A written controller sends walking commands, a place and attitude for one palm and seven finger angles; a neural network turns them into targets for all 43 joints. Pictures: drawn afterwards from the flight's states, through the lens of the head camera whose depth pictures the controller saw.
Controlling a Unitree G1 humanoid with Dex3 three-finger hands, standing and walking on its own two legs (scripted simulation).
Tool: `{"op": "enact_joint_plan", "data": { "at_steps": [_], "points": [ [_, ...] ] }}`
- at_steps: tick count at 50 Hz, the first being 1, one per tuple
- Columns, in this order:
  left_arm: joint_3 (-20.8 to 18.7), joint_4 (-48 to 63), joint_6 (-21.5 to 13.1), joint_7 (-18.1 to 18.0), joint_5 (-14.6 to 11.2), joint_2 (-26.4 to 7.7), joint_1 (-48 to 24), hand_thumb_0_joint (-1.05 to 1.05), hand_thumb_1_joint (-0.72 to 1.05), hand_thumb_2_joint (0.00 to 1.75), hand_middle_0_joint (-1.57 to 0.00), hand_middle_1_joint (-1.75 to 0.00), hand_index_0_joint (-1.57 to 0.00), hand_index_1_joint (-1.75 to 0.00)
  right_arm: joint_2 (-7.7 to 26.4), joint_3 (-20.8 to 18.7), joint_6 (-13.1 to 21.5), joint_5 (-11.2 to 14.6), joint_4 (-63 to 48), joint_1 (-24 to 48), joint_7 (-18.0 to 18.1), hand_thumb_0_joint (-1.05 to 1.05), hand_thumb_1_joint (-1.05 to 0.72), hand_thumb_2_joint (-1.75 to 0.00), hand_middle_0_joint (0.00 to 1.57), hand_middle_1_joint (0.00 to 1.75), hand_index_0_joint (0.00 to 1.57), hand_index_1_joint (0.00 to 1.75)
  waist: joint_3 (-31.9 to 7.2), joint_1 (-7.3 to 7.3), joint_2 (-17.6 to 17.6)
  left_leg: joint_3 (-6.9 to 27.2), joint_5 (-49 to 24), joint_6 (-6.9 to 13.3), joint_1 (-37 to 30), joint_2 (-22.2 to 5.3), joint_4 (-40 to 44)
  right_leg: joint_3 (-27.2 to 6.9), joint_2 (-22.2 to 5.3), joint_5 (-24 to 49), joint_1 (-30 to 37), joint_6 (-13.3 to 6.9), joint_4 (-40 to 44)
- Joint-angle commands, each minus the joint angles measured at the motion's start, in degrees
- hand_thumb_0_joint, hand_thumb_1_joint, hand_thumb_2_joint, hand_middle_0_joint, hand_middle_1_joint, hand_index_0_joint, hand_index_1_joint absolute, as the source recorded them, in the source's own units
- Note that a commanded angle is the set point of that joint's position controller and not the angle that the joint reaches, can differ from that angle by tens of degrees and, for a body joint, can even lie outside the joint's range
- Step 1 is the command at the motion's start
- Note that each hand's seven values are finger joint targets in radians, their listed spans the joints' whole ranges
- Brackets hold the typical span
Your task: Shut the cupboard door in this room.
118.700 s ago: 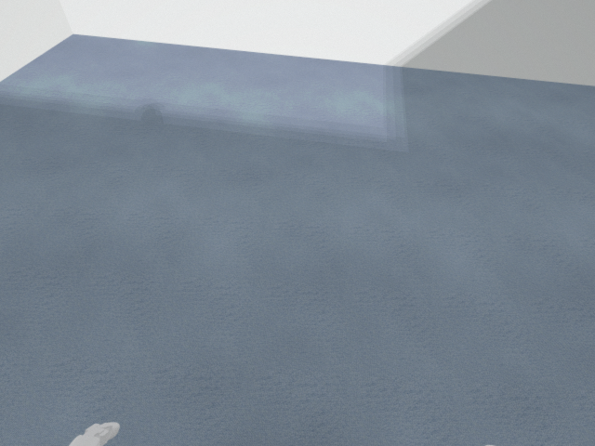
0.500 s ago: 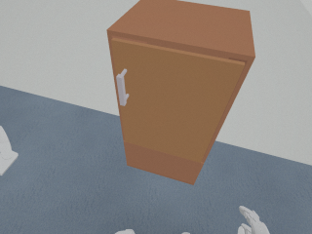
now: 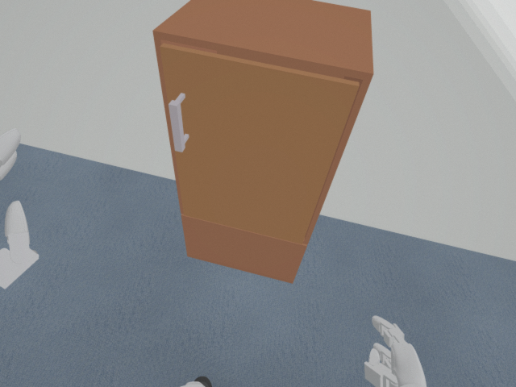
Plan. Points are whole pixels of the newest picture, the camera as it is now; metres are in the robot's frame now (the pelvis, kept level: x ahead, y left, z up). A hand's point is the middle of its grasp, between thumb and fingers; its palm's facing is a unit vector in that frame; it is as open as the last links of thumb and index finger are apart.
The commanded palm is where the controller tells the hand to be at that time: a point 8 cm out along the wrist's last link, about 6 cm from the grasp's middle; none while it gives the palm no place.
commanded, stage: stop stepping back and stand still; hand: left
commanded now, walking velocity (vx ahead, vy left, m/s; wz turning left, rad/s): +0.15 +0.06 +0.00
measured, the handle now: (180, 123) +0.69 +0.22 +0.00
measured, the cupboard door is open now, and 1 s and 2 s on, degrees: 0 0 0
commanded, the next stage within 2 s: let the arm hang, fingers relaxed in 0.94 s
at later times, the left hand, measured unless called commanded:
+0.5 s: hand out of the picture +0.13 +0.29 +0.21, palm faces +0.28 -0.82 -0.51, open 7.4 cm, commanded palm +0.09 +0.35 +0.19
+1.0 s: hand out of the picture +0.16 +0.33 +0.21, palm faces +0.34 -0.76 -0.56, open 7.4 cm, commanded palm +0.10 +0.38 +0.19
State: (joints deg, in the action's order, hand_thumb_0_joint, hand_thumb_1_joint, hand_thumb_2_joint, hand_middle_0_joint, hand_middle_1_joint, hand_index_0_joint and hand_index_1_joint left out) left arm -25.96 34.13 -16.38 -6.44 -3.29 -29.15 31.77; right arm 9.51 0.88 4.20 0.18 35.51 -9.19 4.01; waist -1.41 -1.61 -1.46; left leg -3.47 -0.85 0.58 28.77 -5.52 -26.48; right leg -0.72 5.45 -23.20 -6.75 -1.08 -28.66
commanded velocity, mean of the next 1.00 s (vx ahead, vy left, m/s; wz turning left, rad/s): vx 0.07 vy -0.10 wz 0.00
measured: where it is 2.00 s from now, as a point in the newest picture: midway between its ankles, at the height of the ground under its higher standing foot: outside the picture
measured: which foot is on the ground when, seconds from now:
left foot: down 0.00-0.48, up 0.50-0.70, down 0.72-1.00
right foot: down 0.00-0.24, up 0.26-0.46, down 0.48-0.72, up 0.74-0.94, down 0.96-1.00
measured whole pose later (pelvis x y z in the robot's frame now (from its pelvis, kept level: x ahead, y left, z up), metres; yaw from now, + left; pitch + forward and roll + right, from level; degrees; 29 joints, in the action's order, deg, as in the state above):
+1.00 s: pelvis -0.06 +0.09 +0.01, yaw -3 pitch +0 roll -1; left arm -29.4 34.9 -12.3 -9.4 -3.4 -30.7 35.4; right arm 8.3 2.0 6.7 -0.9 34.8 -14.8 2.0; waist 1.2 -1.6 -0.9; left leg -3.2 14.0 -2.0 18.7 -5.6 -32.6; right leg 5.4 2.9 -14.4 -14.4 -2.1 -28.6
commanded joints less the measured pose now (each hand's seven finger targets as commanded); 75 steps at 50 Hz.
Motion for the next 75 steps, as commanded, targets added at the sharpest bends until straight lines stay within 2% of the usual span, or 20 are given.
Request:
{"op": "enact_joint_plan", "data": {
  "at_steps": [1,6,8,10,13,20,22,24,25,34,37,40,46,50,51,52,59,62,66,75],
  "points": [
    [-9.9,2.5,0.3,-2.1,-1.7,-8.5,4.3,0.0,0.9,0.9,-0.2,-0.3,-0.2,-0.3,8.7,-2.6,1.6,0.5,-9.9,3.6,1.2,0.0,-0.9,-0.9,0.2,0.3,0.2,0.3,-6.3,0.41,6.8,2.6,2.4,0.7,-21.8,0.1,-3.9,-2.9,-8.9,19.3,-16.1,4.4,8.2],
    [-3.6,-1.3,0.9,-3.1,-0.1,-7.0,-6.4,0.0,0.9,0.9,-0.2,-0.3,-0.2,-0.3,9.8,-3.3,2.2,0.0,-8.2,1.8,1.9,0.0,-0.9,-0.9,0.2,0.3,0.2,0.3,11.0,-0.74,-5.6,6.0,16.6,-1.6,-19.3,3.2,-19.4,-10.3,-16.1,-15.5,-35.9,-5.2,21.7],
    [-1.6,-2.0,1.3,-3.2,0.8,-6.1,-12.7,0.0,0.9,0.9,-0.2,-0.3,-0.2,-0.3,10.1,-2.8,3.1,-0.2,-7.7,1.2,2.4,0.0,-0.9,-0.9,0.2,0.3,0.2,0.3,12.5,-1.22,-6.1,7.0,15.2,-0.9,-18.4,1.9,-12.8,-5.7,-13.0,-11.0,-33.0,-3.8,17.4],
    [0.3,0.6,1.2,-2.8,0.9,-5.7,-21.4,0.0,0.9,0.9,-0.2,-0.3,-0.2,-0.3,11.3,-2.8,4.7,0.2,-7.4,2.3,3.1,0.0,-0.9,-0.9,0.2,0.3,0.2,0.3,13.4,-1.13,4.7,11.9,19.3,-0.5,-15.5,-0.4,3.3,0.0,-5.7,-7.5,-25.9,-0.1,8.0],
    [-1.5,5.3,-0.1,-3.6,1.3,-4.9,-19.1,0.0,0.9,0.9,-0.2,-0.3,-0.2,-0.3,12.4,-3.2,7.1,-0.5,-7.9,1.6,2.7,0.0,-0.9,-0.9,0.2,0.3,0.2,0.3,4.2,0.71,24.6,27.6,52.5,-1.2,-6.0,-8.8,26.1,0.3,2.0,-7.6,-7.9,0.5,-13.1],
    [-9.5,18.4,2.3,-3.2,-1.2,-9.1,8.5,0.0,0.9,0.9,-0.2,-0.3,-0.2,-0.3,7.9,-3.7,7.9,-1.7,-10.6,-0.2,-1.4,0.0,-0.9,-0.9,0.2,0.3,0.2,0.3,-17.6,3.26,17.3,7.6,26.0,-4.7,-18.1,-2.7,17.5,7.5,2.3,-3.1,4.5,-0.9,-0.4],
    [-9.0,16.1,4.2,-3.1,-1.5,-8.4,10.4,0.0,0.9,0.9,-0.2,-0.3,-0.2,-0.3,7.3,-3.2,5.2,-1.8,-9.9,0.2,-1.3,0.0,-0.9,-0.9,0.2,0.3,0.2,0.3,-14.0,1.72,10.4,1.7,26.4,-5.1,-11.9,1.7,7.7,5.1,-2.5,-1.9,6.3,-3.0,8.5],
    [-10.1,11.1,5.7,-3.2,-1.9,-9.6,5.0,0.0,0.9,0.9,-0.2,-0.3,-0.2,-0.3,7.4,-3.3,1.8,-1.6,-7.8,0.6,-0.1,0.0,-0.9,-0.9,0.2,0.3,0.2,0.3,-3.8,0.6,-7.3,1.3,23.3,-4.0,-8.8,5.2,-23.6,-17.0,-21.5,-15.3,-16.0,-10.9,21.2],
    [-11.5,8.7,5.9,-3.7,-2.3,-10.5,-1.0,0.0,0.9,0.9,-0.2,-0.3,-0.2,-0.3,8.0,-3.3,1.1,-1.9,-6.4,1.0,0.4,0.0,-0.9,-0.9,0.2,0.3,0.2,0.3,0.9,0.31,-7.9,5.4,23.6,-3.6,-4.9,4.3,-33.1,-20.7,-27.5,-18.6,-23.3,-14.4,24.5],
    [4.7,-0.9,6.1,-4.3,1.7,-0.8,-18.9,0.0,0.9,0.9,-0.2,-0.3,-0.2,-0.3,9.0,-1.7,3.4,-0.4,-5.9,1.2,2.1,0.0,-0.9,-0.9,0.2,0.3,0.2,0.3,7.2,-0.17,3.3,-1.3,20.4,0.2,-13.9,2.9,-4.3,-1.4,-14.3,-9.0,-17.9,-5.7,7.5],
    [0.7,14.1,3.4,-4.4,1.2,-5.1,-19.4,0.0,0.9,0.9,-0.2,-0.3,-0.2,-0.3,10.6,-2.4,5.6,-0.5,-8.8,1.4,1.6,0.0,-0.9,-0.9,0.2,0.3,0.2,0.3,2.7,0.86,18.7,25.1,9.7,5.7,-20.8,-12.1,10.4,4.0,-4.6,-0.9,-20.9,1.1,-12.8],
    [-7.6,20.5,1.9,-4.3,1.0,-12.1,-12.8,0.0,0.9,0.9,-0.2,-0.3,-0.2,-0.3,8.6,-2.7,7.1,-1.9,-7.0,0.5,0.5,0.0,-0.9,-0.9,0.2,0.3,0.2,0.3,-1.6,0.82,16.9,24.3,16.2,5.7,-15.2,-12.7,15.3,0.7,-5.4,-3.3,-14.9,1.5,-20.3],
    [-9.8,10.2,2.5,-4.2,-0.3,-6.9,5.7,0.0,0.9,0.9,-0.2,-0.3,-0.2,-0.3,8.8,-3.1,5.7,-0.6,-8.3,-1.3,-1.1,0.0,-0.9,-0.9,0.2,0.3,0.2,0.3,-6.2,0.98,16.9,5.9,6.2,1.7,-11.7,-7.3,4.0,6.0,-3.4,7.5,-0.2,1.4,1.7],
    [-8.6,-2.3,3.8,-4.2,-0.5,-5.2,3.5,0.0,0.9,0.9,-0.2,-0.3,-0.2,-0.3,8.8,-3.2,3.6,-0.4,-7.7,-2.2,-1.0,0.0,-0.9,-0.9,0.2,0.3,0.2,0.3,-4.0,-0.26,-0.5,1.3,20.1,-1.1,-4.7,0.5,-7.6,-10.8,-15.0,13.3,-1.1,-4.5,9.4],
    [-7.0,-3.4,4.7,-4.2,-0.7,-4.4,3.7,0.0,0.9,0.9,-0.2,-0.3,-0.2,-0.3,8.3,-3.4,3.0,0.3,-7.0,-2.5,-1.0,0.0,-0.9,-0.9,0.2,0.3,0.2,0.3,-4.0,-0.09,-6.2,1.4,20.0,-1.6,-4.9,2.2,-12.6,-15.2,-18.2,13.0,-2.6,-6.2,11.5],
    [18.0,-37.0,12.9,4.2,6.1,7.3,-4.3,0.0,0.9,0.9,-0.2,-0.3,-0.2,-0.3,12.5,-3.9,4.5,0.0,2.5,1.6,-5.5,0.0,-0.9,-0.9,0.2,0.3,0.2,0.3,-0.7,-1.32,-4.3,4.6,21.5,-1.6,1.4,-2.2,-20.7,-6.1,-24.9,40.3,-6.5,-7.1,1.2],
    [21.0,-51.9,17.0,6.6,5.4,8.5,-12.4,0.0,0.9,0.9,-0.2,-0.3,-0.2,-0.3,10.2,-2.9,-3.4,-1.8,1.7,-1.8,-3.4,0.0,-0.9,-0.9,0.2,0.3,0.2,0.3,-0.6,1.38,-18.9,3.2,17.0,-0.3,-6.5,3.5,-15.2,-1.0,-18.2,43.0,-7.7,-6.1,-2.3],
    [21.5,-61.6,17.2,5.8,5.4,8.0,-15.1,0.0,0.9,0.9,-0.2,-0.3,-0.2,-0.3,9.4,-2.8,-4.7,-2.3,5.1,-4.0,-3.2,0.0,-0.9,-0.9,0.2,0.3,0.2,0.3,-0.5,0.47,-11.7,4.4,6.7,0.0,-12.4,2.6,-10.0,-1.2,-17.2,32.5,-9.4,-4.9,-1.6],
    [22.7,-73.3,17.4,5.5,4.2,10.2,-14.7,0.0,0.9,0.9,-0.2,-0.3,-0.2,-0.3,10.0,-2.0,-4.3,-2.2,10.4,-1.6,-3.1,0.0,-0.9,-0.9,0.2,0.3,0.2,0.3,-0.6,2.21,15.3,9.8,2.0,2.2,-10.5,-2.4,1.6,1.8,-10.4,9.4,-4.1,-0.4,-0.7],
    [23.0,-86.5,16.4,5.6,4.3,12.2,-15.2,0.0,0.9,0.9,-0.2,-0.3,-0.2,-0.3,6.5,-2.4,-4.9,-1.7,17.2,-7.2,-2.4,0.0,-0.9,-0.9,0.2,0.3,0.2,0.3,2.7,1.14,4.6,6.4,15.9,0.2,-12.9,-0.3,4.4,-0.2,-12.2,4.7,-5.7,-2.4,11.2]
  ]
}}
